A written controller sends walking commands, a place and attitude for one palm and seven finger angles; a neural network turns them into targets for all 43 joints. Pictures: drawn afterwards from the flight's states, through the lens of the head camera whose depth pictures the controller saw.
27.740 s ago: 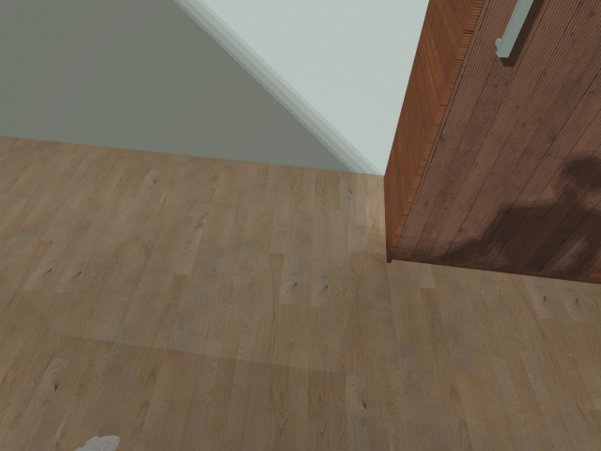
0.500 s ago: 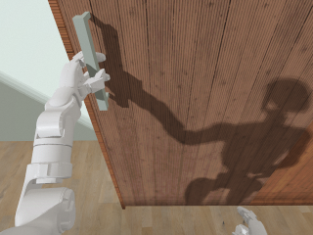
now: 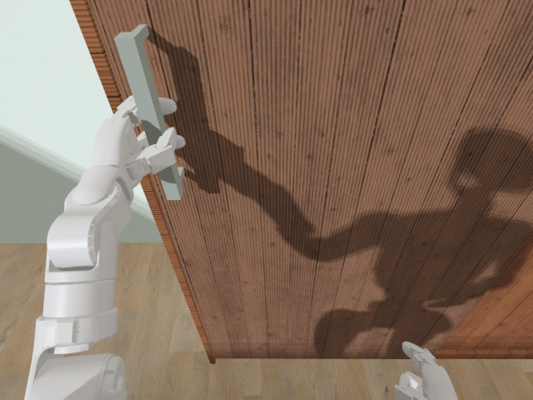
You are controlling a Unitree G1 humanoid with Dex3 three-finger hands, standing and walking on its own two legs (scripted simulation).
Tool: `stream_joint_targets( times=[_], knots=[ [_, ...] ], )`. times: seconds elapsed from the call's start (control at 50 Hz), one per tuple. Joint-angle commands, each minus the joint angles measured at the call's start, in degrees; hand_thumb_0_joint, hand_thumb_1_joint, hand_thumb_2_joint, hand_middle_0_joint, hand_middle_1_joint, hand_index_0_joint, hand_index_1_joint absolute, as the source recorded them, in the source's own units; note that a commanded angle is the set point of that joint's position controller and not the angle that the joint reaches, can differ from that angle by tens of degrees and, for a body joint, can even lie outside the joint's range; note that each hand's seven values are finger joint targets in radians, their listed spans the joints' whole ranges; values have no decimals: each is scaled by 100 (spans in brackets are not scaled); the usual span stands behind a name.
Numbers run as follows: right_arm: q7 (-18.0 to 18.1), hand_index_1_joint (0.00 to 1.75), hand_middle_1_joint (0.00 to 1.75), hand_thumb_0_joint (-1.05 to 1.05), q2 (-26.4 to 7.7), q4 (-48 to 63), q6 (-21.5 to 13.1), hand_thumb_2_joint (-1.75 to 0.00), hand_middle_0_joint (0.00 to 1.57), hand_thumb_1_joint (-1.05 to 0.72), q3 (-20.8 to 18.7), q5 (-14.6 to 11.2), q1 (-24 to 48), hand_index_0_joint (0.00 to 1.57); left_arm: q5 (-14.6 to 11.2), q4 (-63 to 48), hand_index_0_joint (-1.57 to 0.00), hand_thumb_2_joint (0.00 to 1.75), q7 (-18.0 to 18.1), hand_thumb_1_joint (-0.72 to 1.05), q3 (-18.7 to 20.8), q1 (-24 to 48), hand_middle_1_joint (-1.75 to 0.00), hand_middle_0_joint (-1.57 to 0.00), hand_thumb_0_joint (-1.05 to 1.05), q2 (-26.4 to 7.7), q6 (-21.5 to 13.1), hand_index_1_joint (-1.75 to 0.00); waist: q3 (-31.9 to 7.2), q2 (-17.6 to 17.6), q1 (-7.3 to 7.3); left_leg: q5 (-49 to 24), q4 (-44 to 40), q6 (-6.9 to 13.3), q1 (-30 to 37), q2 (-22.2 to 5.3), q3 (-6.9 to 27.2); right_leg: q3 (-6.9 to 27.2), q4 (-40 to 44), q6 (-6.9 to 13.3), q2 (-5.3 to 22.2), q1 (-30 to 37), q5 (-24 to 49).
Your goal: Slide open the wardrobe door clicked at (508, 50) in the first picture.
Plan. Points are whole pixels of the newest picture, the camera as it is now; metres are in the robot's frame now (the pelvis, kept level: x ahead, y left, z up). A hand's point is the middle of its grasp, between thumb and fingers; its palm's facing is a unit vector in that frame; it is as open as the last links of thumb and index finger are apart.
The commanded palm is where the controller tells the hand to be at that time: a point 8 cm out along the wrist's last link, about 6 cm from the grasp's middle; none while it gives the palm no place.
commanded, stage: tug the door sideways, standing still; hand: left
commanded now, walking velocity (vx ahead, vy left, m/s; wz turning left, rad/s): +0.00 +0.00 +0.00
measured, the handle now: (160, 122) +0.42 +0.18 +0.25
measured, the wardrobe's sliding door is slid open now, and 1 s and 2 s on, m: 0.00 0.00 0.11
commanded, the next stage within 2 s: step sideways, sliding the door along in 0.82 s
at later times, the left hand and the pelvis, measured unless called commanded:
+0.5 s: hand (172, 149) +0.36 +0.15 +0.24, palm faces +0.17 -0.98 -0.04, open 6.1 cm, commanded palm +0.34 +0.15 +0.24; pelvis -0.03 +0.00 +0.00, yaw +4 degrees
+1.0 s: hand (171, 151) +0.37 +0.15 +0.23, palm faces +0.15 -0.98 -0.09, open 6.2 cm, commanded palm +0.34 +0.19 +0.24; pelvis -0.04 +0.01 +0.00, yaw +3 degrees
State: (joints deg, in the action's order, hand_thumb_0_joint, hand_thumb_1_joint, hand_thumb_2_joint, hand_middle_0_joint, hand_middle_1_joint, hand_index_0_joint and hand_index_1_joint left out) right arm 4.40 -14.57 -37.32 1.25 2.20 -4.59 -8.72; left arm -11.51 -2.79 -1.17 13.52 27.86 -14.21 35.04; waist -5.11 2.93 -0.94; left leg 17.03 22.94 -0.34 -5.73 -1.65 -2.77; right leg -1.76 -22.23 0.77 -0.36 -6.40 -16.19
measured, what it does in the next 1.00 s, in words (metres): stands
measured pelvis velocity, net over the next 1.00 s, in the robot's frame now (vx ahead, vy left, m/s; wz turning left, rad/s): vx -0.04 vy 0.01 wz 0.05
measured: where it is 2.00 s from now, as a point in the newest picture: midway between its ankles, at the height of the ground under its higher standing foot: outside the picture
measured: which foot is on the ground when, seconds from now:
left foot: down 0.00-1.00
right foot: down 0.00-1.00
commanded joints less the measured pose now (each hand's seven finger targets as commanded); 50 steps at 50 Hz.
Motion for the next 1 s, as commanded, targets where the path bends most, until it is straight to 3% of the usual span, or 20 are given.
stream_joint_targets(
  times=[0.0, 0.06, 0.08, 0.1, 0.16, 0.2, 0.26, 0.3, 0.36, 0.42, 0.62, 0.74, 0.78, 0.84, 0.88, 0.9, 0.92, 0.94, 0.96, 0.98],
  knots=[
    [75, 30, 30, 0, -606, 787, -342, -90, 20, -90, -241, 43, 840, 20, -48, -969, -45, 90, -28, 90, -254, 2803, -140, -45, 0, -492, -294, -140, -1484, -195, 26, -4111, 307, 143, 852, 94, 148, -138, -225, 34, -81, 446, 3979],
    [81, 30, 30, 0, -561, 767, -350, -90, 20, -90, -261, 55, 846, 20, 0, -1035, -45, 90, 32, 90, -471, 3065, -140, -45, 0, -281, -328, -140, -1807, -89, 30, -4523, 393, 119, 1001, 101, 179, -149, -319, 28, -43, 546, 4265],
    [73, 30, 30, 0, -520, 744, -363, -90, 20, -90, -255, 56, 876, 20, 2, -932, -45, 90, 46, 90, -599, 3099, -140, -45, 0, -92, -344, -140, -1744, -107, 53, -4393, 386, 125, 1023, 106, 189, -153, -301, 22, -54, 469, 4144],
    [65, 30, 30, 0, -513, 724, -375, -90, 20, -90, -249, 66, 880, 20, 8, -910, -45, 90, 59, 90, -676, 3195, -140, -45, 0, -29, -399, -140, -1724, -240, 74, -4200, 337, 118, 1004, 105, 221, -166, -274, 22, -54, 454, 3993],
    [60, 30, 30, 0, -475, 748, -384, -90, 20, -90, -218, 76, 987, 20, 68, -829, -45, 90, 61, 90, -919, 3371, -140, -45, 0, 153, -585, -140, -1601, -213, 86, -3688, 242, 143, 994, 109, 264, -141, -195, 49, -51, 328, 3540],
    [62, 30, 30, 0, -457, 710, -393, -90, 20, -90, -212, 100, 935, 20, 87, -688, -45, 90, 47, 90, -1071, 3464, -140, -45, 0, 341, -641, -140, -1596, -232, 129, -3932, 309, 161, 1021, 124, 269, -161, -256, 42, -54, 345, 3776],
    [50, 30, 30, 0, -447, 713, -391, -90, 20, -90, -230, 105, 924, 20, 101, -784, -45, 90, 29, 90, -1226, 3837, -140, -45, 0, 429, -699, -140, -1930, -120, 147, -4406, 398, 129, 1237, 90, 340, -162, -319, 39, -34, 375, 3928],
    [45, 30, 30, 0, -399, 671, -423, -90, 20, -90, -212, 106, 936, 20, 96, -520, -45, 90, 37, 90, -1387, 3935, -140, -45, 0, 656, -737, -140, -1758, -260, 193, -4025, 351, 126, 1187, 84, 372, -186, -274, 33, -57, 242, 3620],
    [38, 30, 30, 0, -369, 671, -453, -90, 20, -90, -202, 102, 978, 20, 135, -462, -45, 90, 98, 90, -1583, 4262, -140, -45, 0, 824, -891, -140, -1726, -3, 230, -3763, 314, 111, 1221, 70, 413, -161, -214, 65, -51, 117, 3246],
    [14, 30, 30, 0, -347, 601, -499, -90, 20, -90, -202, 102, 923, 20, 145, -265, -45, 90, 152, 90, -1795, 4465, -140, -45, 0, 1060, -969, -140, -1728, 6, 277, -3701, 334, 72, 1277, 56, 482, -186, -212, 73, -75, -2, 3057],
    [34, 30, 30, 0, -367, 441, -601, -90, 20, -90, -196, 93, 858, 20, 125, 225, -45, 90, 263, 90, -1859, 4873, -140, -45, 0, 1136, -1207, -140, -1685, 17, 314, -3106, 174, -39, 1171, 47, 567, -231, -94, 111, -100, -101, 2445],
    [42, 30, 30, 0, -413, 340, -673, -90, 20, -90, -225, 98, 775, 20, 126, 457, -45, 90, 314, 90, -1812, 4855, -140, -45, 0, 1064, -1331, -140, -1687, -33, 298, -3188, 150, -98, 1203, 14, 601, -236, -48, 115, -107, -126, 2349],
    [41, 30, 30, 0, -374, 338, -714, -90, 20, -90, -200, 90, 771, 20, 111, 461, -45, 90, 311, 90, -1892, 5016, -140, -45, 0, 1207, -1367, -140, -1617, -32, 340, -3073, 123, -85, 1169, 23, 602, -241, -37, 109, -111, -193, 2290],
    [43, 30, 30, 0, -420, 312, -725, -90, 20, -90, -222, 99, 745, 20, 134, 593, -45, 90, 313, 90, -1807, 4887, -140, -45, 0, 1062, -1397, -140, -1636, 49, 288, -3083, 119, -111, 1191, 25, 608, -229, -26, 121, -105, -179, 2245],
    [36, 30, 30, 0, -379, 307, -760, -90, 20, -90, -196, 88, 743, 20, 112, 542, -45, 90, 317, 90, -1906, 5113, -140, -45, 0, 1200, -1436, -140, -1665, 0, 349, -3022, 112, -94, 1166, 40, 606, -242, -37, 120, -112, -176, 2277],
    [49, 30, 30, 0, -392, 279, -768, -90, 20, -90, -203, 75, 742, 20, 110, 614, -45, 90, 321, 90, -1825, 5216, -140, -45, 0, 1092, -1438, -140, -1607, 62, 361, -2899, 123, -83, 1144, 44, 583, -221, -11, 115, -112, -241, 2218],
    [69, 30, 30, 0, -794, 468, -652, -90, 20, -90, -250, 278, 616, 20, 509, 1313, -45, 90, 659, 90, 124, 4131, -140, -45, 0, -1940, -2341, -140, -1134, -152, 56, -2383, 340, 197, 33, -443, 543, -37, -51, -97, 211, -660, 1275],
    [54, 30, 30, 0, -722, 315, -545, -90, 20, -90, -245, 362, 501, 20, 660, 1639, -45, 90, 701, 90, -121, 3764, -140, -45, 0, -1619, -2743, -140, -890, -404, 59, -1610, 184, 185, -398, -431, 611, -39, -150, -79, 275, -513, 936],
    [45, 30, 30, 0, -524, 453, -571, -90, 20, -90, -219, 358, 531, 20, 570, 1221, -45, 90, 585, 90, -1001, 3882, -140, -45, 0, -525, -3086, -140, -957, -510, 143, -1212, 112, 198, -373, -559, 666, -103, -339, -78, 317, -604, 756],
    [71, 30, 30, 0, -460, 554, -621, -90, 20, -90, -227, 330, 568, 20, 518, 865, -45, 90, 561, 90, -1214, 3990, -140, -45, 0, -313, -3339, -140, -1111, -286, 182, -759, 111, 295, -141, -715, 730, -73, -630, -59, 274, -801, 452]
  ],
)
